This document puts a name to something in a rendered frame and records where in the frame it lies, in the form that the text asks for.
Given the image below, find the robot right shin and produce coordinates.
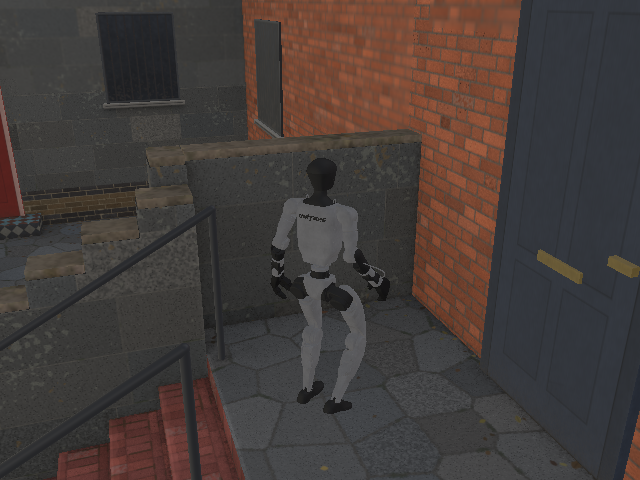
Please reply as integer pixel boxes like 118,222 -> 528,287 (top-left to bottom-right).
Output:
331,336 -> 367,403

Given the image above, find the robot left upper arm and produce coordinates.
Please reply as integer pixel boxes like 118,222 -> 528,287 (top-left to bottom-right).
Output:
272,198 -> 305,250

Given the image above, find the robot right upper arm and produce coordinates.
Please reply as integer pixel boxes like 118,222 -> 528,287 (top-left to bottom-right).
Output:
336,204 -> 358,263

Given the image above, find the robot right forearm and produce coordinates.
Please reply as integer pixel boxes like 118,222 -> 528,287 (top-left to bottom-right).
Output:
353,249 -> 383,287

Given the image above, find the robot right hand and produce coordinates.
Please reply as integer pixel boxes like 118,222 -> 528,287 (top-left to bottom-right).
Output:
367,277 -> 390,301

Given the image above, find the robot left hand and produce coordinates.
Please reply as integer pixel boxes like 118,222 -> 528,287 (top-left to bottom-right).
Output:
270,273 -> 292,299

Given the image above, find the robot left forearm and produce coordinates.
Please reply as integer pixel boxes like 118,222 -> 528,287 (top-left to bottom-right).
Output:
271,236 -> 285,277

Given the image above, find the robot right thigh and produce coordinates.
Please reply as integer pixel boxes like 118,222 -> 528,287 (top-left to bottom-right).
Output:
327,285 -> 366,351

